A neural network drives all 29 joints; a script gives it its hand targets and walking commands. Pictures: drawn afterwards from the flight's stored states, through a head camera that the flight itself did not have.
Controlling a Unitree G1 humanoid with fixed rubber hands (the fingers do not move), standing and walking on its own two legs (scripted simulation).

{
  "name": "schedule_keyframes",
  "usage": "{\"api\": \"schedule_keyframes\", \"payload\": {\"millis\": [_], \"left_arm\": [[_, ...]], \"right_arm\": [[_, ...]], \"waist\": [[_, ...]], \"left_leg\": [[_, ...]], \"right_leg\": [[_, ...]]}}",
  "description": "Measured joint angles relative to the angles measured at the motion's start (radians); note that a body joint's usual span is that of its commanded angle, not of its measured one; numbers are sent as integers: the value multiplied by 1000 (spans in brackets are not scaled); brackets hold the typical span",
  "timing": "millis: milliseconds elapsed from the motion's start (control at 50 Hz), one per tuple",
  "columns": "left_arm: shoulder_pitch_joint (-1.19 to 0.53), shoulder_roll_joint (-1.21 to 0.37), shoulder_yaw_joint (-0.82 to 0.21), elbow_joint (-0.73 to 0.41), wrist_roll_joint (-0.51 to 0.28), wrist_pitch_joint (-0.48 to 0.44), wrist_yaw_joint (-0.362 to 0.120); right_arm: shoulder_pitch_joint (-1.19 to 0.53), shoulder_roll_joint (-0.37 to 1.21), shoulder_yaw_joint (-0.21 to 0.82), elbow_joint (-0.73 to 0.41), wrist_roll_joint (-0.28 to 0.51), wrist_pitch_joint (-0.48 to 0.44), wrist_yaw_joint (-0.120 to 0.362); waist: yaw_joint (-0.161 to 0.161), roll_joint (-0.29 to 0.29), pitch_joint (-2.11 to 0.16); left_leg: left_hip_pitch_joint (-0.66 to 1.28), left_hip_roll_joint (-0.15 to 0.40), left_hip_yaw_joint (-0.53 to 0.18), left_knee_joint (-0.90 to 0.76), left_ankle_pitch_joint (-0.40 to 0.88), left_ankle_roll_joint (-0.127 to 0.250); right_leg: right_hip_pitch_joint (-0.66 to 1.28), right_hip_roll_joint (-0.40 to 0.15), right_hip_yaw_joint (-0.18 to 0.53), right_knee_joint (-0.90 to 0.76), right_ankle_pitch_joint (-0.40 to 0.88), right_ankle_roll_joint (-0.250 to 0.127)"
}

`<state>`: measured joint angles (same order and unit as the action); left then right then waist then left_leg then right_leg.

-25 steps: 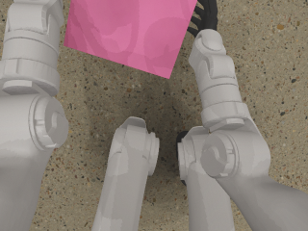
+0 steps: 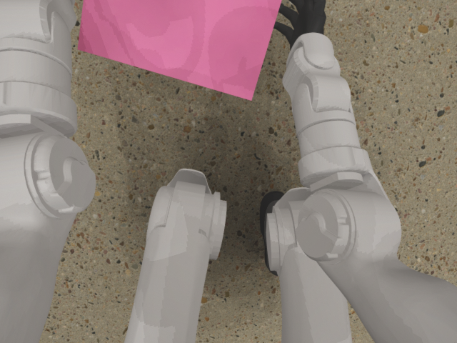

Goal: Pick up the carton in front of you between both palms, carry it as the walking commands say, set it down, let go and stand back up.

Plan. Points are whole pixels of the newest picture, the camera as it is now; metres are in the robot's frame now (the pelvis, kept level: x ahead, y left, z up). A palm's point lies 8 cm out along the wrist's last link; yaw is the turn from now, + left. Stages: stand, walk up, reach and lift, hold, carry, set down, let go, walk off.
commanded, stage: set down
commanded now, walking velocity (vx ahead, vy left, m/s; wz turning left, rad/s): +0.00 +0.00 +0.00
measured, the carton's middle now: (187, 9) +0.55 +0.16 -0.25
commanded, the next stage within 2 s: let go in 1.78 s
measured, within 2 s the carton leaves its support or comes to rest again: rests again in 0.20 s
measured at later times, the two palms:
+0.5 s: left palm (76, 1) +0.50 +0.29 -0.18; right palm (309, 36) +0.53 -0.02 -0.18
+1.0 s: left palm out of the picture +0.50 +0.34 -0.11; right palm (337, 17) +0.54 -0.03 -0.12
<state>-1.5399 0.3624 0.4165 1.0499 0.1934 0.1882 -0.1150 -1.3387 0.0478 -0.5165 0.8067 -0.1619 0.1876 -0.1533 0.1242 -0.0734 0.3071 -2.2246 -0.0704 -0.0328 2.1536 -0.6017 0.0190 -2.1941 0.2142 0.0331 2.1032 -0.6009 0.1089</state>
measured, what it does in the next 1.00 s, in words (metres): stands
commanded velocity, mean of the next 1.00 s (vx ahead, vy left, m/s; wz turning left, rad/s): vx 0.00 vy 0.00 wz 0.00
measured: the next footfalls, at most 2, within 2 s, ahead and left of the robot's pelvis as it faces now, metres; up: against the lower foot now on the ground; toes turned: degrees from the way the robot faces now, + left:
none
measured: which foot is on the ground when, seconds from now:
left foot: down 0.00-1.00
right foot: down 0.00-1.00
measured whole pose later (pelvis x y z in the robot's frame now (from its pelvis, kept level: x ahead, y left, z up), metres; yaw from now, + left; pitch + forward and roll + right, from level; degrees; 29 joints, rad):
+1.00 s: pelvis -0.01 +0.00 +0.00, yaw +2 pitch +32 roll -5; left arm -1.43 0.58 0.07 1.02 -0.17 0.14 -0.09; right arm -1.33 -0.13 -0.23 0.83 0.15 0.19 -0.27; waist 0.09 -0.06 0.37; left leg -2.14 -0.04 -0.01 2.15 -0.57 0.06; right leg -2.08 0.12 -0.01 2.12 -0.60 0.08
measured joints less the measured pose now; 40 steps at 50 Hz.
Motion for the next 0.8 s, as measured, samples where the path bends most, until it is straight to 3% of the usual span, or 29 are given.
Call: {"api": "schedule_keyframes", "payload": {"millis": [220,320,440,580,700,800], "left_arm": [[95,11,-9,19,-26,-12,-18],[128,15,-54,-3,-75,-42,4],[92,39,-116,57,-95,-47,37],[45,66,-153,158,-129,-84,38],[55,153,-222,222,-240,-149,85],[60,244,-294,133,-368,-159,60]], "right_arm": [[-22,-26,15,56,-21,-11,21],[-16,-27,40,83,13,-39,-6],[-55,-55,48,155,26,-44,1],[-99,-106,90,227,40,-60,2],[-130,-212,231,275,197,-98,-43],[-109,-249,350,207,325,-74,-63]], "waist": [[-12,12,-2],[-20,-12,-4],[-24,-4,36],[-33,-3,96],[-52,17,169],[-65,-8,184]], "left_leg": [[-16,12,13,17,-18,16],[-18,23,20,28,-18,16],[-7,27,20,68,-9,15],[15,32,27,81,12,13],[29,40,33,67,38,21],[31,55,37,59,46,30]], "right_leg": [[-12,-12,-2,18,-23,-4],[-19,-13,-3,34,-19,-7],[-6,-19,-15,75,-14,-10],[15,-32,-19,98,1,-12],[36,-52,-24,88,16,-17],[37,-61,-29,81,25,-25]]}}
